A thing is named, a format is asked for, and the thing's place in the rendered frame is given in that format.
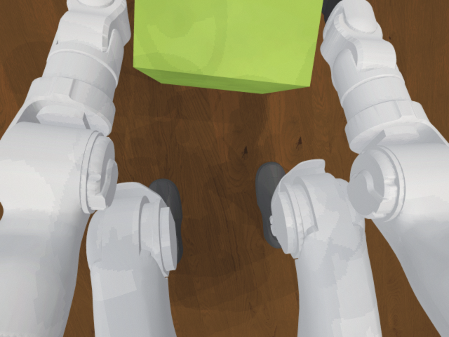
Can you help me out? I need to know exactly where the right robot upper arm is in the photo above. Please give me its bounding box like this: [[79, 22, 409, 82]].
[[347, 143, 449, 337]]

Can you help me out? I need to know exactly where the right robot shin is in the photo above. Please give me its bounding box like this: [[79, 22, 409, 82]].
[[269, 159, 365, 245]]

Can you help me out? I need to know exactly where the robot right hand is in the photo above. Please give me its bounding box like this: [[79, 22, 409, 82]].
[[321, 0, 342, 23]]

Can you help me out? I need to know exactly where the left robot shin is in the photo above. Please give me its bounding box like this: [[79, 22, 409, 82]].
[[86, 182, 167, 271]]

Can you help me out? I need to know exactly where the carton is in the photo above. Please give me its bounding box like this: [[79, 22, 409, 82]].
[[133, 0, 323, 94]]

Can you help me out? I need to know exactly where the left robot upper arm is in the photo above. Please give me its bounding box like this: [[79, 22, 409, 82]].
[[0, 121, 119, 337]]

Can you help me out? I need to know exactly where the right robot forearm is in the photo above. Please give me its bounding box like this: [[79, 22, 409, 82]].
[[320, 0, 449, 154]]

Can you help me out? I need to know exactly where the left robot forearm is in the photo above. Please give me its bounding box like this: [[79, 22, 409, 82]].
[[0, 0, 131, 147]]

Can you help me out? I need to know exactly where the robot shin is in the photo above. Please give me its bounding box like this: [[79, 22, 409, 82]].
[[86, 182, 167, 271], [269, 159, 365, 245]]

